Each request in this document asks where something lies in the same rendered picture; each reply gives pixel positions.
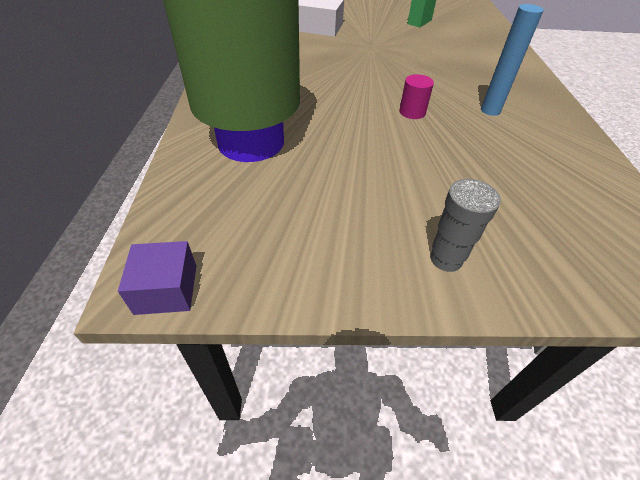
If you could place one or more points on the table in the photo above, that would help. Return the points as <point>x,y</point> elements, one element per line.
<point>328,242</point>

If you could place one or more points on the potted plant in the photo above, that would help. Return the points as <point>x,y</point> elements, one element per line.
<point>239,61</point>

